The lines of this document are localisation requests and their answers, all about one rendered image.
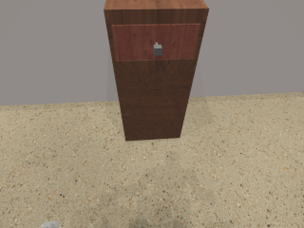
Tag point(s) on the handle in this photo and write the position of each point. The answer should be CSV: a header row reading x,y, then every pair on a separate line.
x,y
157,49

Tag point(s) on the drawer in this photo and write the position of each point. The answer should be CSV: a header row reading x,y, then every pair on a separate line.
x,y
136,42

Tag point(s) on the cabinet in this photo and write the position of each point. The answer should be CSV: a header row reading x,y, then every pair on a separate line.
x,y
153,94

